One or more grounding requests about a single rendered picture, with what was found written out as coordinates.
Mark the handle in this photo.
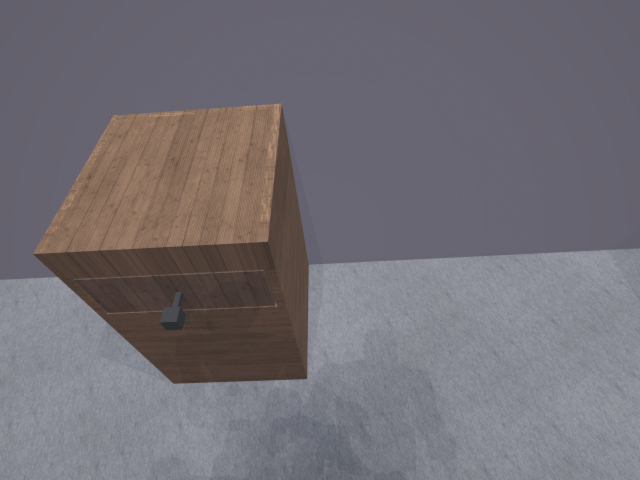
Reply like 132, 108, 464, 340
160, 292, 186, 330

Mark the drawer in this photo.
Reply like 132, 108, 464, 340
74, 269, 275, 313

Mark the cabinet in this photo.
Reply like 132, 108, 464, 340
33, 104, 309, 384

